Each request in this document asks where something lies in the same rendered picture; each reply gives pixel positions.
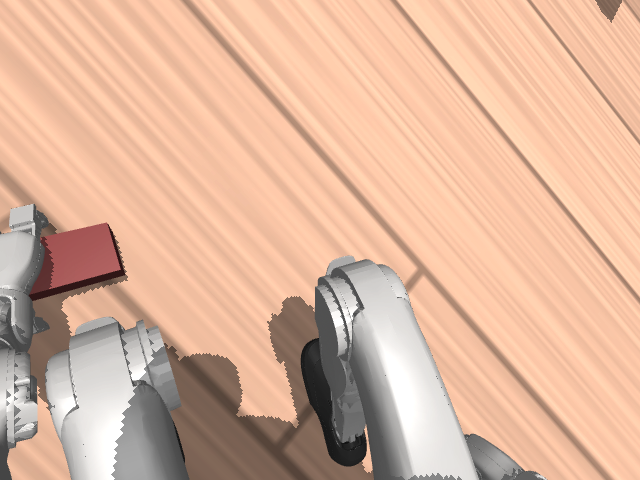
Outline right robot hand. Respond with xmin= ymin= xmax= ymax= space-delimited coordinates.
xmin=464 ymin=434 xmax=525 ymax=480

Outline left robot arm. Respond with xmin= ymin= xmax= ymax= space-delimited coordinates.
xmin=0 ymin=289 xmax=38 ymax=480

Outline carton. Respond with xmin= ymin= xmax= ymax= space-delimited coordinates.
xmin=29 ymin=223 xmax=125 ymax=301

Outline left robot hand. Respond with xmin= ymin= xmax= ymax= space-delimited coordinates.
xmin=0 ymin=204 xmax=50 ymax=334

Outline right robot foot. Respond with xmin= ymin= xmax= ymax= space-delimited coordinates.
xmin=301 ymin=338 xmax=367 ymax=467

